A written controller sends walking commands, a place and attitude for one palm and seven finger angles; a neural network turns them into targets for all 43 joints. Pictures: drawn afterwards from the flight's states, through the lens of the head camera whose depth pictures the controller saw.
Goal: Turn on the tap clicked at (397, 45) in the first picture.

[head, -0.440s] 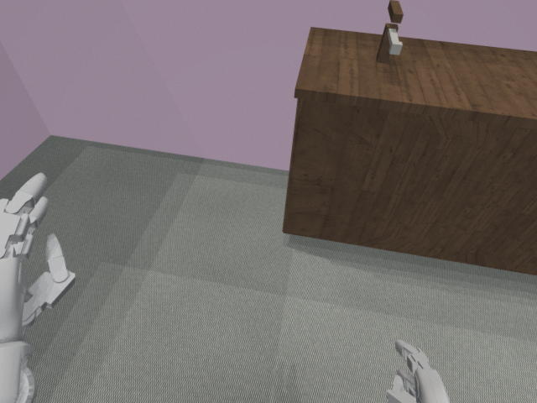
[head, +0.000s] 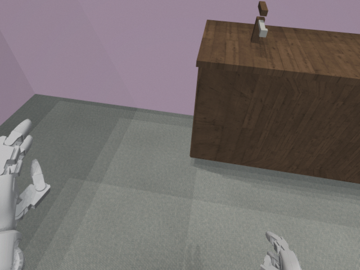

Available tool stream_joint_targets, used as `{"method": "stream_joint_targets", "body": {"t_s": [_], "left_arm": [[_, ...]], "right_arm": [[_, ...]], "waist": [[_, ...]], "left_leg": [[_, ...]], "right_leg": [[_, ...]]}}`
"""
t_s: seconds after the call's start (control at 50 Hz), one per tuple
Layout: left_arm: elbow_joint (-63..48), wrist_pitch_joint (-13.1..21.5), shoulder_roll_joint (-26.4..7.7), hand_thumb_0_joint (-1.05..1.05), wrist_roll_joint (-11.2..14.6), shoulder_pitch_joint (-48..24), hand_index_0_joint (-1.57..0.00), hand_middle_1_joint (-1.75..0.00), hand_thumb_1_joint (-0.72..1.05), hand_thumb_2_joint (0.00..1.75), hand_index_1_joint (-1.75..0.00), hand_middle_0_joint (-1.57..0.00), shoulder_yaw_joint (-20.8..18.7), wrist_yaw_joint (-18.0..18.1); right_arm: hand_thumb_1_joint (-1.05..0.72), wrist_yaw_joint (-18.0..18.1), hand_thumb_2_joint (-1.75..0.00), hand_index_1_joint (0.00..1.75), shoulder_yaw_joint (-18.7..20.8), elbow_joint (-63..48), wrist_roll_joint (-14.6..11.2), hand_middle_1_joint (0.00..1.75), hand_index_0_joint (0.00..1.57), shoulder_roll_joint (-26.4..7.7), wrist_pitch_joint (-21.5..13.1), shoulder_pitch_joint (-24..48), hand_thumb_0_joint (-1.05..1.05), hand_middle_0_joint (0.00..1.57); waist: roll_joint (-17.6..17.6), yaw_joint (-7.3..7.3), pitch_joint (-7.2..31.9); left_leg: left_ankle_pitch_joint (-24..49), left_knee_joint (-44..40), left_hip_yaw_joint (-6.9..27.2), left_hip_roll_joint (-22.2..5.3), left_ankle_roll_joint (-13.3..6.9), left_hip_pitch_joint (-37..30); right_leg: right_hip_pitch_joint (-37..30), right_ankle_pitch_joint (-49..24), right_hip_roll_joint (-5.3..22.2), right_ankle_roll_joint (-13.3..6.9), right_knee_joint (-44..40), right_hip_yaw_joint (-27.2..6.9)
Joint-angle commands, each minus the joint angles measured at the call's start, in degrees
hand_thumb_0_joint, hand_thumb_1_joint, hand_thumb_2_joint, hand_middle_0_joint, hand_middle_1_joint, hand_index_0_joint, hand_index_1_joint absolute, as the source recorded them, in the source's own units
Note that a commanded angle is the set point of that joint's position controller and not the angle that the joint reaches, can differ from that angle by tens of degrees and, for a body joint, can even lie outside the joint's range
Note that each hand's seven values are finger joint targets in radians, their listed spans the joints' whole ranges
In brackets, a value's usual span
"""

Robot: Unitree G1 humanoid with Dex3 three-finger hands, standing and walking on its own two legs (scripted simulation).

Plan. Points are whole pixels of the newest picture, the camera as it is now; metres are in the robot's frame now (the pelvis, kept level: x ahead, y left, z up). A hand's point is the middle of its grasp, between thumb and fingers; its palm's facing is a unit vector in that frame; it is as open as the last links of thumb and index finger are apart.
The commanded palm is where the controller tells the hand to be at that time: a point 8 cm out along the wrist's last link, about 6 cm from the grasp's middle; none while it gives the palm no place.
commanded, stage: walk to a spot facing it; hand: left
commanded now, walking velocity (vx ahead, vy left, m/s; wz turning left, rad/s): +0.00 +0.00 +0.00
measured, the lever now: (263, 32) +1.01 -0.28 +0.12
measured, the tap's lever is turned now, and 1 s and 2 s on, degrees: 0 0 0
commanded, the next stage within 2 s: turn to face it in 1.78 s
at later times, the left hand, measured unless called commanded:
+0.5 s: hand (85, 178) +0.23 +0.19 +0.15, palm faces +0.31 -0.88 -0.37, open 7.4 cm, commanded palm +0.18 +0.24 +0.18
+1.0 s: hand (153, 164) +0.26 +0.07 +0.17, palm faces +0.01 -0.88 -0.48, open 7.4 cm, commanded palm +0.23 +0.14 +0.18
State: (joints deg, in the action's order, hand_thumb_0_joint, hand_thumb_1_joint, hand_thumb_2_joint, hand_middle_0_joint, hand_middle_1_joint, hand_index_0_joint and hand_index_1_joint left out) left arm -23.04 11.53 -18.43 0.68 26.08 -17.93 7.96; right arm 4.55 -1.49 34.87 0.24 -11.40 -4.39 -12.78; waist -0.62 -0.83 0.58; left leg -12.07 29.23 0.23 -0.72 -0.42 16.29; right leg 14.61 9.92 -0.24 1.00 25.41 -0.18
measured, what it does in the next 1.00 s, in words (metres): lifts its left foot, turning right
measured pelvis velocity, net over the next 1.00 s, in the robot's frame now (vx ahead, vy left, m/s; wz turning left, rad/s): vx -0.03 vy -0.05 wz -0.41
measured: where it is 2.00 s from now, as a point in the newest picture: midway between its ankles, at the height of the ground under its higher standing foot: outside the picture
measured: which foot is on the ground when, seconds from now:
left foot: down 0.00-0.76, up 0.78-1.00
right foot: down 0.00-1.00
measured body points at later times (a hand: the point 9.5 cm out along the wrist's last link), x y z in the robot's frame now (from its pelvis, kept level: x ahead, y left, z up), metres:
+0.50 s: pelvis -0.01 -0.02 -0.02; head +0.00 -0.02 +0.43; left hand +0.21 +0.23 +0.17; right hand +0.14 -0.26 -0.10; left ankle +0.04 +0.11 -0.74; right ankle +0.04 -0.13 -0.74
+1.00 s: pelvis -0.03 -0.05 +0.00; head -0.01 -0.08 +0.45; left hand +0.25 +0.12 +0.19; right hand +0.02 -0.34 -0.10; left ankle +0.02 +0.11 -0.66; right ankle +0.01 -0.12 -0.74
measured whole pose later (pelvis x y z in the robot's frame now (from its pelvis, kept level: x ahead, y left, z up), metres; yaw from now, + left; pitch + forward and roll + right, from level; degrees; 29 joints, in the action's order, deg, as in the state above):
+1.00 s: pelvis -0.03 -0.05 +0.00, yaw -23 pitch +3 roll +4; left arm -26.2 13.6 -21.5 1.5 29.0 -19.6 7.6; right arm 1.5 0.2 34.1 0.9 -13.1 -0.6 -11.9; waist 1.1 -0.1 0.3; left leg -22.4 60.7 -1.8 -2.4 4.0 29.3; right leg 22.0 8.1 -5.4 -6.1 28.2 -5.1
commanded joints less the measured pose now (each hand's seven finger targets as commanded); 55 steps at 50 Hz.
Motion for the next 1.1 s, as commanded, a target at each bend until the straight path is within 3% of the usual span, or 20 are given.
{"method": "stream_joint_targets", "body": {"t_s": [0.0, 0.28, 0.32, 0.38, 0.44, 0.48, 0.54, 0.58, 0.62, 0.66, 0.7, 0.72, 0.74, 0.76, 0.78, 0.8, 0.84, 0.88, 0.98, 1.08], "left_arm": [[-12.6, 3.7, -9.7, 0.0, 0.2, -5.4, -0.2, -0.3, 0.9, 0.9, -0.3, -0.2, -5.4, 1.0], [-14.3, 3.2, -8.9, 0.0, 0.7, -5.3, -0.2, -0.3, 0.9, 0.9, -0.3, -0.2, -6.6, 1.0], [-15.1, 3.1, -9.1, 0.0, 0.9, -6.0, -0.2, -0.3, 0.9, 0.9, -0.3, -0.2, -6.6, 0.8], [-17.2, 3.1, -10.6, 0.0, 1.0, -6.6, -0.2, -0.3, 0.9, 0.9, -0.3, -0.2, -7.4, 0.9], [-18.8, 3.4, -12.3, 0.0, 1.1, -5.7, -0.2, -0.3, 0.9, 0.9, -0.3, -0.2, -9.6, 1.3], [-19.2, 3.8, -12.0, 0.0, 1.3, -4.2, -0.2, -0.3, 0.9, 0.9, -0.3, -0.2, -10.0, 1.4], [-18.8, 4.1, -12.0, 0.0, 1.6, -2.0, -0.2, -0.3, 0.9, 0.9, -0.3, -0.2, -11.5, 1.4], [-17.2, 3.8, -11.0, 0.0, 2.0, 0.5, -0.2, -0.3, 0.9, 0.9, -0.3, -0.2, -11.1, 0.9], [-16.7, 3.8, -10.3, 0.0, 2.0, -0.9, -0.2, -0.3, 0.9, 0.9, -0.3, -0.2, -9.9, 0.6], [-17.8, 3.8, -8.7, 0.0, 1.8, -3.9, -0.2, -0.3, 0.9, 0.9, -0.3, -0.2, -7.0, 0.2], [-16.6, 3.5, -8.5, 0.0, 1.1, -7.4, -0.2, -0.3, 0.9, 0.9, -0.3, -0.2, -5.3, 0.1], [-15.6, 3.3, -9.7, 0.0, 0.5, -9.2, -0.2, -0.3, 0.9, 0.9, -0.3, -0.2, -5.5, 0.3], [-13.5, 2.7, -12.2, 0.0, 0.3, -8.5, -0.2, -0.3, 0.9, 0.9, -0.3, -0.2, -7.2, 0.9], [-12.5, 1.6, -12.7, 0.0, 1.0, -9.8, -0.2, -0.3, 0.9, 0.9, -0.3, -0.2, -7.9, 1.6], [-13.3, 1.9, -12.6, 0.0, 0.8, -8.5, -0.2, -0.3, 0.9, 0.9, -0.3, -0.2, -7.2, 1.6], [-12.8, 2.8, -13.9, 0.0, 0.8, -5.2, -0.2, -0.3, 0.9, 0.9, -0.3, -0.2, -8.9, 1.4], [-15.2, 4.4, -14.6, 0.0, 1.2, -2.8, -0.2, -0.3, 0.9, 0.9, -0.3, -0.2, -10.4, 1.3], [-16.2, 5.8, -14.8, 0.0, 1.4, -1.9, -0.2, -0.3, 0.9, 0.9, -0.3, -0.2, -11.1, 1.2], [-14.6, 6.5, -13.9, 0.0, 1.7, -0.1, -0.2, -0.3, 0.9, 0.9, -0.3, -0.2, -10.4, 1.5], [-10.5, 5.5, -11.7, 0.0, 1.3, -0.2, -0.2, -0.3, 0.9, 0.9, -0.3, -0.2, -7.9, 1.6]], "right_arm": [[-0.9, 0.6, -0.9, 0.3, 2.6, -9.2, -0.2, 0.3, 0.2, -6.6, -3.1, 6.0, 0.0, 0.2], [-0.9, -0.3, -0.9, 0.3, 3.7, -11.4, -1.0, 0.3, 0.2, -6.9, -2.5, 5.9, 0.0, 0.2], [-0.9, -0.6, -0.9, 0.3, 3.8, -11.8, -1.1, 0.3, 0.2, -6.8, -2.0, 5.9, 0.0, 0.2], [-0.9, -1.0, -0.9, 0.3, 3.8, -12.1, -0.7, 0.3, 0.2, -6.4, -1.1, 5.5, 0.0, 0.2], [-0.9, -1.4, -0.9, 0.3, 3.8, -11.9, -0.3, 0.3, 0.2, -6.2, -0.4, 6.0, 0.0, 0.2], [-0.9, -1.5, -0.9, 0.3, 3.4, -12.2, -0.3, 0.3, 0.2, -5.8, -0.1, 6.4, 0.0, 0.2], [-0.9, -0.9, -0.9, 0.3, 4.0, -12.7, -0.7, 0.3, 0.2, -6.6, 0.2, 7.1, 0.0, 0.2], [-0.9, -0.9, -0.9, 0.3, 3.9, -13.2, -1.1, 0.3, 0.2, -6.3, 0.2, 6.4, 0.0, 0.2], [-0.9, -1.3, -0.9, 0.3, 3.7, -12.4, -1.0, 0.3, 0.2, -6.3, -0.6, 5.3, 0.0, 0.2], [-0.9, -2.1, -0.9, 0.3, 4.0, -12.2, -1.1, 0.3, 0.2, -7.2, -1.4, 4.0, 0.0, 0.2], [-0.9, -3.0, -0.9, 0.3, 3.9, -12.0, -1.2, 0.3, 0.2, -7.7, -2.0, 4.1, 0.0, 0.2], [-0.9, -3.0, -0.9, 0.3, 4.0, -12.2, -1.2, 0.3, 0.2, -7.3, -2.2, 4.3, 0.0, 0.2], [-0.9, -2.6, -0.9, 0.3, 4.1, -12.7, -0.9, 0.3, 0.2, -6.4, -2.3, 5.6, 0.0, 0.2], [-0.9, -2.3, -0.9, 0.3, 4.0, -12.8, -0.2, 0.3, 0.2, -7.4, -2.5, 7.5, 0.0, 0.2], [-0.9, -2.5, -0.9, 0.3, 4.5, -12.1, -0.4, 0.3, 0.2, -7.6, -2.1, 6.5, 0.0, 0.2], [-0.9, -2.5, -0.9, 0.3, 3.7, -11.4, 0.1, 0.3, 0.2, -6.9, -1.3, 5.4, 0.0, 0.2], [-0.9, -3.0, -0.9, 0.3, 3.1, -9.5, 0.4, 0.3, 0.2, -6.4, 1.2, 5.4, 0.0, 0.2], [-0.9, -3.0, -0.9, 0.3, 2.9, -9.4, 0.6, 0.3, 0.2, -5.8, 1.8, 6.1, 0.0, 0.2], [-0.9, -2.7, -0.9, 0.3, 3.3, -9.7, 0.1, 0.3, 0.2, -6.0, 0.4, 7.1, 0.0, 0.2], [-0.9, -2.3, -0.9, 0.3, 2.9, -9.8, -0.7, 0.3, 0.2, -6.2, -0.4, 6.4, 0.0, 0.2]], "waist": [[-1.4, 0.53, 3.9], [-5.3, -0.53, 5.9], [-2.8, -0.5, 5.7], [3.3, 0.15, 5.3], [4.2, 0.11, 4.7], [3.7, 0.01, 5.3], [-4.6, -0.4, 8.4], [-11.8, -0.72, 8.2], [-13.4, -0.66, 6.9], [-10.6, -0.31, 6.6], [-7.0, -0.46, 5.6], [3.8, -0.77, 3.7], [21.8, -1.17, 2.5], [21.2, -1.52, 1.2], [16.2, -0.68, -1.0], [10.8, -0.27, -1.2], [4.0, 0.03, 5.2], [4.9, 0.12, 8.2], [6.0, -0.84, 10.0], [9.7, -0.75, 10.8]], "left_leg": [[-5.7, -7.7, 1.9, -2.5, -0.5, 3.3], [-4.1, -4.4, 1.4, -10.8, -1.6, 4.3], [-6.3, -0.8, -0.4, -9.7, -1.0, 4.1], [-12.0, 5.5, -3.0, -5.4, 0.7, 1.5], [-14.7, 7.1, -3.2, -4.0, 1.2, -0.8], [-13.0, 3.7, -1.8, -5.4, 0.6, -1.9], [-5.0, -1.2, 3.0, -12.2, -1.9, -4.9], [-0.7, -6.4, 5.9, -19.9, -5.3, -2.2], [6.7, -5.6, 3.4, -23.3, -7.1, -1.8], [12.9, 0.0, -3.3, -21.1, -4.4, -2.2], [2.9, 7.4, -7.7, -17.0, -1.3, 2.1], [-8.2, 18.2, -9.8, -11.5, 0.5, 6.8], [-24.7, 32.9, -10.4, -2.7, 3.3, 18.8], [-23.8, 41.2, -2.6, -2.2, 3.8, 21.3], [-18.5, 44.0, 1.8, -3.4, 3.9, 21.0], [-13.9, 45.4, 2.3, -4.2, 4.4, 22.4], [-9.4, 42.9, 1.4, -3.9, 5.1, 21.9], [-8.2, 37.9, -0.1, -3.3, 5.0, 20.1], [-12.9, 22.2, -2.6, -1.5, 3.6, 16.5], [-14.0, 7.0, -5.5, 0.4, 1.5, 6.0]], "right_leg": [[-3.9, 4.6, 2.3, -0.9, -4.8, -3.1], [1.5, -0.3, 0.4, -0.8, 10.0, -4.9], [4.0, -0.5, 1.5, -1.6, 9.2, -7.6], [10.7, 1.3, 5.5, -4.1, 3.0, -16.7], [15.3, 9.4, 6.6, -5.5, -1.1, -21.9], [14.7, 8.3, 5.2, -5.0, 1.3, -20.0], [14.9, 2.8, -0.3, -1.9, 13.1, -11.8], [13.7, 14.0, -2.0, 0.4, 25.5, -4.6], [13.4, 18.9, -0.2, 1.5, 29.1, -0.9], [9.4, 15.1, 0.5, 1.4, 22.2, 1.4], [2.0, 9.1, 0.2, 0.1, 12.5, 2.1], [0.7, 2.8, 3.8, -3.2, 4.5, -7.1], [-1.7, -3.2, 14.7, -9.2, -4.0, -30.7], [1.6, 6.6, 18.4, -10.9, -10.7, -39.7], [4.2, 18.0, 16.8, -10.2, -13.8, -40.7], [3.5, 19.9, 15.9, -12.6, -12.4, -39.5], [-1.4, 14.6, 12.0, -11.8, -8.7, -29.2], [-3.3, 13.0, 10.0, -10.8, -9.3, -24.3], [-4.9, 18.2, 9.7, -12.1, -12.3, -28.0], [-2.3, 18.3, 8.0, -12.0, -11.4, -26.5]]}}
